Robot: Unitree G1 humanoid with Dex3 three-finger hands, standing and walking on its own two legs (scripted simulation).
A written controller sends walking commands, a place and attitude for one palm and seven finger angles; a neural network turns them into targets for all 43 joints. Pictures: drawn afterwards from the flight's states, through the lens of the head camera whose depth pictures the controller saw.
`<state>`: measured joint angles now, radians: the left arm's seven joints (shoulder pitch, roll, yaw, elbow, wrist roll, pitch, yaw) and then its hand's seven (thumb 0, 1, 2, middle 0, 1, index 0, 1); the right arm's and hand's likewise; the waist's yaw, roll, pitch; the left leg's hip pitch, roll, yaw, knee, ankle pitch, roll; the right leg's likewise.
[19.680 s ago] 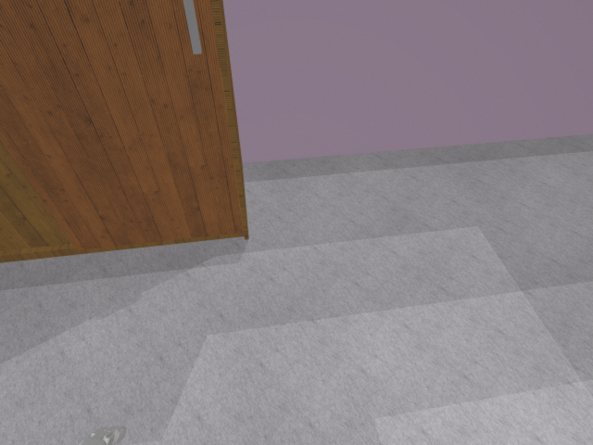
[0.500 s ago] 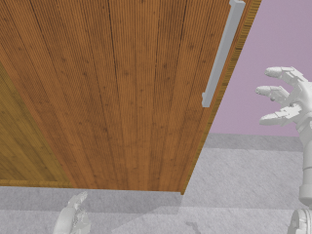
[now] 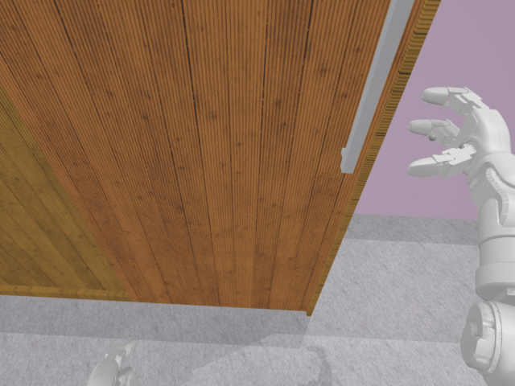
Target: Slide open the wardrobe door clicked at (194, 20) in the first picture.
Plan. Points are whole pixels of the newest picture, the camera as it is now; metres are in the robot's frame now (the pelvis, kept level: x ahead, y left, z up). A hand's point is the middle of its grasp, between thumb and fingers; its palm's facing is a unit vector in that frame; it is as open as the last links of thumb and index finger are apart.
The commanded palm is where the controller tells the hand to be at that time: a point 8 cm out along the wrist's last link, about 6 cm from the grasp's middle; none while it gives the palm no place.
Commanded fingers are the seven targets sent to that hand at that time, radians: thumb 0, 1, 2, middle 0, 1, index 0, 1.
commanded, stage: move the hooked fingers beside the handle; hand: right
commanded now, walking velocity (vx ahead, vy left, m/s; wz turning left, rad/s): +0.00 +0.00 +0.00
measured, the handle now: (367, 93) +0.52 -0.13 +0.22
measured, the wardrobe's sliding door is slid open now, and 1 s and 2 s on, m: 0.00 0.00 0.00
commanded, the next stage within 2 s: feel for the door with the fingertips in 1.00 s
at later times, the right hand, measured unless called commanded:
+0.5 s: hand (408, 122) +0.47 -0.19 +0.21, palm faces -0.02 +1.00 +0.01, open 14.0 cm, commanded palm +0.44 -0.24 +0.21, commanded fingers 0.00 0.50 -0.30 0.30 1.20 0.30 1.20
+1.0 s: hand (407, 125) +0.45 -0.18 +0.21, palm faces -0.02 +1.00 +0.00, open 14.0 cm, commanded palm +0.44 -0.23 +0.21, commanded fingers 0.00 0.50 -0.30 0.30 1.20 0.30 1.20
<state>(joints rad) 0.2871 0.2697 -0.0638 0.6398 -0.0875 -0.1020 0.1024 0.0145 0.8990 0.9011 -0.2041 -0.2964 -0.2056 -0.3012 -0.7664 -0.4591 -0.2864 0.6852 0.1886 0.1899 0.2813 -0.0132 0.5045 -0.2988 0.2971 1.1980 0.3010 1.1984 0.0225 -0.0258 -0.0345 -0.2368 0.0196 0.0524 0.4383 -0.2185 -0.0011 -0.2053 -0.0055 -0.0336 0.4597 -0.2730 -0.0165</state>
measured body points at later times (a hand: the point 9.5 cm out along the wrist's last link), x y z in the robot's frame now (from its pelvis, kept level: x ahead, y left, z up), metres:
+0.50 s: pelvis +0.01 +0.00 +0.00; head +0.02 +0.01 +0.45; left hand +0.05 +0.27 -0.11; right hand +0.46 -0.24 +0.21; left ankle +0.01 +0.12 -0.74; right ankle -0.02 -0.11 -0.74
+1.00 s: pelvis +0.00 +0.00 +0.00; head +0.01 +0.01 +0.45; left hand +0.12 +0.25 -0.10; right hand +0.45 -0.23 +0.22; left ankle +0.01 +0.12 -0.74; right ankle -0.02 -0.11 -0.74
